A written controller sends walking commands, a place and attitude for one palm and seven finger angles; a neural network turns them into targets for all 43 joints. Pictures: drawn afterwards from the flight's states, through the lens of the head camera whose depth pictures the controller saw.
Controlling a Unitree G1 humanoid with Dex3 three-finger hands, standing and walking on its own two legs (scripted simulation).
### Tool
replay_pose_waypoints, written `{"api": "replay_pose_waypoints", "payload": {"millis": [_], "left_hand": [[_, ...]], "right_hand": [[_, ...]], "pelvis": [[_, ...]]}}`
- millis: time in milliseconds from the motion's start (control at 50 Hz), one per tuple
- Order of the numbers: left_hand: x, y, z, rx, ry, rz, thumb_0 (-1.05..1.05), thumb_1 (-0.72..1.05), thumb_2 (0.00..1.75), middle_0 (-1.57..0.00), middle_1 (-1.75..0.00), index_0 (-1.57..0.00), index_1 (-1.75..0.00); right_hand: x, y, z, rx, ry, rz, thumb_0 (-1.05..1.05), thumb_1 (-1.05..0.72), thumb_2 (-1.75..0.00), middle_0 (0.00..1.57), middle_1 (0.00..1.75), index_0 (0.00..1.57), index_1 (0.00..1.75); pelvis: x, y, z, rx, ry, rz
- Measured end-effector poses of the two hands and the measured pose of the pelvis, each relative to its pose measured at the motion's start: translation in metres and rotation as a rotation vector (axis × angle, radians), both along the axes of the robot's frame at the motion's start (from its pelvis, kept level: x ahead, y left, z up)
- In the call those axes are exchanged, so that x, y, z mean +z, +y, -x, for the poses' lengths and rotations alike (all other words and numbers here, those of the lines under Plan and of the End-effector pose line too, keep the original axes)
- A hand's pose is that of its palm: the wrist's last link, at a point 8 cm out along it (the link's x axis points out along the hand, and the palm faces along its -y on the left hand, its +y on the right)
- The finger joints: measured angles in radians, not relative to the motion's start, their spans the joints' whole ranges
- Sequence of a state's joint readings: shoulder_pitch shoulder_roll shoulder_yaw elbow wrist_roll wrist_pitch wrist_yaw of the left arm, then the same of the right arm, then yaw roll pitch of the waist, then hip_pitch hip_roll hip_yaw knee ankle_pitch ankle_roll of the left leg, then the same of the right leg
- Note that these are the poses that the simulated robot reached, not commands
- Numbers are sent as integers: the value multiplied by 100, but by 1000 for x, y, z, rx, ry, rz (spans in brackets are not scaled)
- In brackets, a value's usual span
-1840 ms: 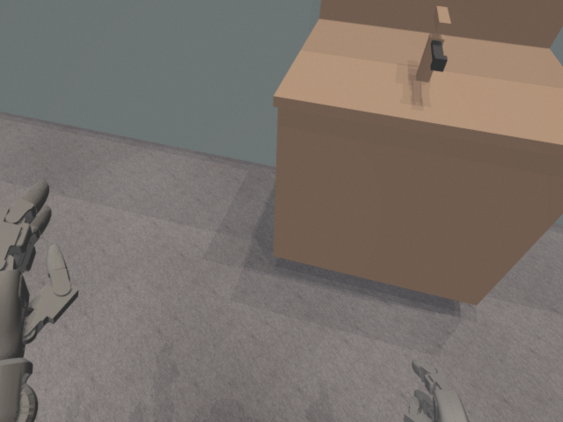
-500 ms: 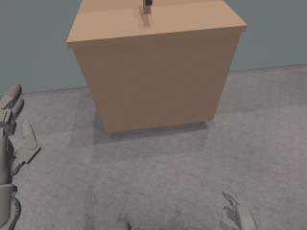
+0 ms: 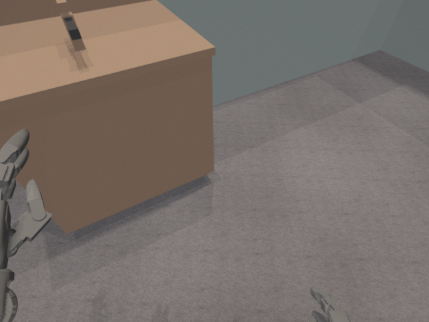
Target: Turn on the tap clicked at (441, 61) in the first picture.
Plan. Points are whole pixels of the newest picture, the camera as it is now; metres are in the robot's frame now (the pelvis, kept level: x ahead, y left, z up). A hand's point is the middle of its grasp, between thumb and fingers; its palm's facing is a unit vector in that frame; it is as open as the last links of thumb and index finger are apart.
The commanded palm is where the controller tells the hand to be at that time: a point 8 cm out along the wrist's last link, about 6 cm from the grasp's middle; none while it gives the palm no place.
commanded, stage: walk to a spot facing it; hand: left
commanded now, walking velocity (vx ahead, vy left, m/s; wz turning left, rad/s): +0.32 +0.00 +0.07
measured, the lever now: (74, 33) +0.85 +0.47 +0.16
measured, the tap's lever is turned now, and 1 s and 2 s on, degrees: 0 0 0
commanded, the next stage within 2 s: turn to face it in 0.28 s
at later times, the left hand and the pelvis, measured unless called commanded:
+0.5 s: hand (77, 162) +0.31 +0.24 +0.18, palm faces +0.49 -0.80 -0.36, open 7.4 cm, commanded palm +0.24 +0.27 +0.19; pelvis +0.10 -0.02 -0.01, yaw +4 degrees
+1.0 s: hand (90, 129) +0.39 +0.24 +0.18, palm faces +0.55 -0.74 -0.38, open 7.4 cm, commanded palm +0.32 +0.28 +0.19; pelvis +0.21 -0.03 +0.00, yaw +9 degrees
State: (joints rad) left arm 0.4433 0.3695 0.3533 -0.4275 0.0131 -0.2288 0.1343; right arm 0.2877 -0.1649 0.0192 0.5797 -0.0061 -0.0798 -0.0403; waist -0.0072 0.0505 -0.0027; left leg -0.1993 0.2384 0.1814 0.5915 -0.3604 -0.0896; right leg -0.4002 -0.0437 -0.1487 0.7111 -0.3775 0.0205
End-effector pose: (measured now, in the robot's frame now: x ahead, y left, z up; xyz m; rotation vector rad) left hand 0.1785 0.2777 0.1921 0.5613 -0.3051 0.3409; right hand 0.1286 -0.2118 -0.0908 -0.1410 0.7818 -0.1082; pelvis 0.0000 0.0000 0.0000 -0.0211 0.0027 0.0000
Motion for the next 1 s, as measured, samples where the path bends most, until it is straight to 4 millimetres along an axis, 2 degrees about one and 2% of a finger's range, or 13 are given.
{"api": "replay_pose_waypoints", "payload": {"millis": [40, 80, 140, 220, 320, 400, 480, 580, 660, 720, 780, 900, 1000], "left_hand": [[-2, -21, -16, -44, -23, -44, 1, 89, 90, -21, -30, -21, -30], [-1, -36, -28, -80, -40, -38, 1, 89, 90, -21, -30, -21, -30], [6, -51, -39, -118, -30, -36, 1, 89, 90, -21, -30, -21, -30], [16, -52, -45, -118, 4, -62, 1, 88, 90, -22, -30, -22, -30], [18, -34, -55, -36, -21, -30, 1, 88, 90, -22, -30, -22, -30], [5, -16, -67, 33, -77, 38, 1, 89, 90, -21, -30, -22, -30], [-6, -6, -86, 69, -97, 84, 1, 89, 90, -21, -30, -21, -30], [8, -17, -92, 65, -74, 55, 1, 89, 90, -21, -30, -21, -30], [19, -29, -88, 99, -60, -13, 1, 89, 90, -21, -30, -21, -30], [15, -31, -91, 160, -56, -9, 1, 89, 90, -21, -30, -21, -30], [6, -25, -99, 225, -37, 63, 1, 89, 90, -21, -30, -21, -30], [-4, -15, -129, 245, -2, 118, 1, 89, 90, -21, -30, -21, -30], [0, -4, -160, 164, -79, 56, 1, 89, 90, -21, -30, -21, -30]], "right_hand": [[-15, -13, -3, -10, 6, -11, 1, -90, -90, 20, 30, 20, 30], [-25, -27, -5, -17, 47, -2, 1, -90, -90, 20, 30, 20, 30], [-23, -48, -8, -56, 94, 19, 1, -90, -90, 20, 30, 20, 30], [-6, -69, -16, -102, 121, 63, 1, -90, -90, 20, 30, 20, 30], [10, -81, -41, -84, 117, 139, 1, -90, -90, 20, 30, 20, 30], [13, -76, -79, -48, 74, 186, 1, -90, -90, 20, 30, 20, 30], [13, -54, -123, -12, 6, 152, 1, -90, -90, 20, 30, 20, 30], [18, -16, -169, 87, -63, 35, 1, -90, -90, 20, 30, 20, 30], [13, 1, -197, 157, -91, -39, 1, -90, -90, 20, 30, 20, 30], [1, 1, -214, 205, -58, -47, 1, -90, -90, 20, 30, 21, 30], [-2, -7, -226, 239, 6, -8, 1, -90, -90, 20, 30, 21, 30], [11, -26, -255, 228, 43, 97, 1, -90, -90, 20, 30, 21, 30], [17, -29, -285, 150, -42, 139, 1, -90, -90, 20, 30, 20, 30]], "pelvis": [[-14, -13, -4, -6, 1, -9], [-16, -20, -5, -11, -10, -7], [-10, -24, -14, -21, -11, -12], [2, -30, -33, -17, -1, -23], [8, -31, -62, 11, -6, -36], [-1, -23, -89, 42, -21, -26], [-6, -21, -102, 68, -36, -37], [1, -29, -117, 99, -26, -10], [-1, -41, -134, 118, -18, -6], [-5, -48, -147, 148, -15, -12], [2, -48, -162, 168, -10, -29], [11, -40, -190, 190, 8, -53], [-4, -25, -209, 159, -12, -52]]}}
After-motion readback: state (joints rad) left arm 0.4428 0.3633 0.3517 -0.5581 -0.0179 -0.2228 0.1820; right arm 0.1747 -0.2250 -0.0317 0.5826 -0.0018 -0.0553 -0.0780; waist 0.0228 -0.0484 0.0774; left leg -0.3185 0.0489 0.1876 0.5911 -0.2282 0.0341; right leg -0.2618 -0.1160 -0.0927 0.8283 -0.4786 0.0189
